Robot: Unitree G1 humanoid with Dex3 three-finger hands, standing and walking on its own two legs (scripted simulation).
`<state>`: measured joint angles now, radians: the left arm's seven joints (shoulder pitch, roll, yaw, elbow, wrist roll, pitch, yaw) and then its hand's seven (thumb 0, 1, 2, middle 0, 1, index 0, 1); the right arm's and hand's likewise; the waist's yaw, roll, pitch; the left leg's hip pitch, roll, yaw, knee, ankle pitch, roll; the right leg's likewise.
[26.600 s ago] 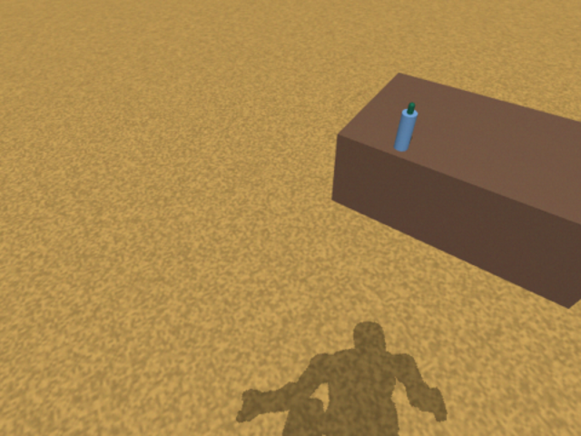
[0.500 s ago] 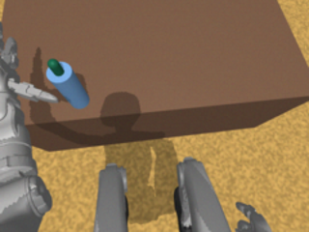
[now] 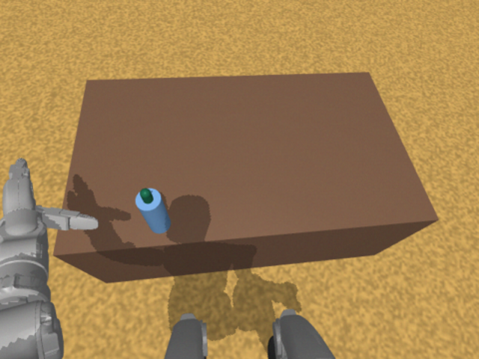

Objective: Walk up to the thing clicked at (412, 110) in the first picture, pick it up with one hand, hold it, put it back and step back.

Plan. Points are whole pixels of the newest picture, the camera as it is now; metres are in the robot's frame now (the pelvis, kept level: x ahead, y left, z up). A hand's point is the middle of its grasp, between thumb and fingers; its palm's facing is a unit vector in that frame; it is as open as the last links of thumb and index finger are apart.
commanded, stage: home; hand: left
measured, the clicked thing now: (153, 209) +0.46 +0.19 -0.20
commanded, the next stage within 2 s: none
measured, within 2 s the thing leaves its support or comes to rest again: neither
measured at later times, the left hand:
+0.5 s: hand (123, 308) +0.22 +0.18 -0.02, palm faces +0.14 -0.95 -0.27, open 17.3 cm
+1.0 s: hand (132, 336) +0.18 +0.17 -0.03, palm faces +0.05 -0.95 -0.31, open 17.5 cm
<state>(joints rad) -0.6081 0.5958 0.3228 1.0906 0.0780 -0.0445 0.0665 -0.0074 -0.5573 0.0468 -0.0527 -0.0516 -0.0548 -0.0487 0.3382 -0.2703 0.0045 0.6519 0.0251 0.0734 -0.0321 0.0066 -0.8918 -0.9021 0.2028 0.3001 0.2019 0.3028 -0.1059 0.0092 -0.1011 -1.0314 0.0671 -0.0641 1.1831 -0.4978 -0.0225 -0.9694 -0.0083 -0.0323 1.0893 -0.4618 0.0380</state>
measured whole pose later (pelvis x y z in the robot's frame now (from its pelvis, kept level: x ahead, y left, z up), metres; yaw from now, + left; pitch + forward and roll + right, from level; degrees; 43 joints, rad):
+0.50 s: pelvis +0.04 -0.01 +0.05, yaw +1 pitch +7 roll -2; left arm 0.32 0.21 -0.01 0.25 -0.03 0.13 0.14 -0.01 -0.52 0.07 -0.06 -0.06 -0.06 -0.06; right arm 0.19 -0.20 0.02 0.55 0.05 0.01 -0.12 0.01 -0.89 -0.90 0.20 0.30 0.20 0.30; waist -0.01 0.03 -0.08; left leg -0.55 0.05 -0.03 0.87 -0.45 -0.03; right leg -0.51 -0.03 -0.02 0.81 -0.43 0.04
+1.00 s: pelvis +0.03 -0.02 +0.05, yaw +2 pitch +4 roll -1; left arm 0.34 0.22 -0.02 0.29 0.04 0.11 0.08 0.00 -0.56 0.05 -0.05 -0.06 -0.06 -0.05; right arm 0.22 -0.22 0.01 0.65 -0.04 -0.04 -0.09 0.01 -0.89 -0.90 0.20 0.30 0.20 0.30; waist -0.01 0.01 -0.03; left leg -0.50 0.04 -0.04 0.85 -0.42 -0.04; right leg -0.47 -0.04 -0.03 0.83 -0.43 0.02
